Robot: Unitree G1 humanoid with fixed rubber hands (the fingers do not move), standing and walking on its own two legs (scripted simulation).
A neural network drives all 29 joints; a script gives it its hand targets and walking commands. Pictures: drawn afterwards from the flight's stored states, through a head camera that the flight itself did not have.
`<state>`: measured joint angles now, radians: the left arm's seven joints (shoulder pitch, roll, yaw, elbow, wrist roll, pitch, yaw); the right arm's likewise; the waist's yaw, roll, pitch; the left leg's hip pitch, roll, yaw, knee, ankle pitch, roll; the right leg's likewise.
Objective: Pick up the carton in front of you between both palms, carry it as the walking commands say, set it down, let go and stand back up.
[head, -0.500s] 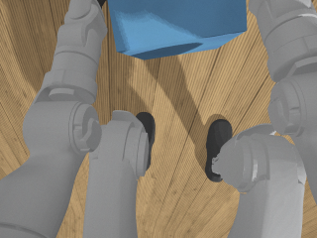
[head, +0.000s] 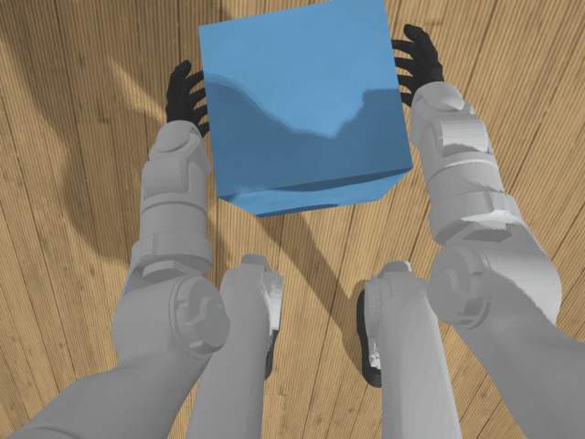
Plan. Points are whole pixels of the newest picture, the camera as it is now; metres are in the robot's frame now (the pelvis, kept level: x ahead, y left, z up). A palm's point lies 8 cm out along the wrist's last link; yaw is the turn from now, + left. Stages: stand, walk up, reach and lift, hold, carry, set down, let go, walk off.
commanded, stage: reach and lift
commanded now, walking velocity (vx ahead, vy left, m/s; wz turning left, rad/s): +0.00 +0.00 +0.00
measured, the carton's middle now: (306, 131) +0.50 +0.03 -0.13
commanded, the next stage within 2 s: none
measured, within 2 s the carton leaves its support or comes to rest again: neither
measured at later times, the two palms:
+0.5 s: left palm (129, 91) +0.46 +0.17 +0.08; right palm (486, 59) +0.49 -0.12 +0.08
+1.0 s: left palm out of the picture +0.42 +0.16 +0.23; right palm out of the picture +0.43 -0.14 +0.23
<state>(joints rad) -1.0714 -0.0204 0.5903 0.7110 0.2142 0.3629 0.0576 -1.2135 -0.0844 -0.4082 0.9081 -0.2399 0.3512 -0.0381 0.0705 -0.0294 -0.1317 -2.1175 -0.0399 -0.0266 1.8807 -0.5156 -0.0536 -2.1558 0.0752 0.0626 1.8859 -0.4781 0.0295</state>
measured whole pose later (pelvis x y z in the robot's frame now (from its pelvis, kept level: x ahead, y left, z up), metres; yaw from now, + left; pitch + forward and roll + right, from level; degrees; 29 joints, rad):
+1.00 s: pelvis +0.08 +0.00 +0.25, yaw -1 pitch +20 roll +0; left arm -0.43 -0.13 0.36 0.52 0.20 0.37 0.02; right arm -0.45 0.13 -0.33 0.55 -0.21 0.36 -0.04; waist 0.03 0.00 -0.18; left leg -0.92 -0.03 -0.06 0.98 -0.40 -0.02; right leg -0.93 0.04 0.07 0.98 -0.39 0.01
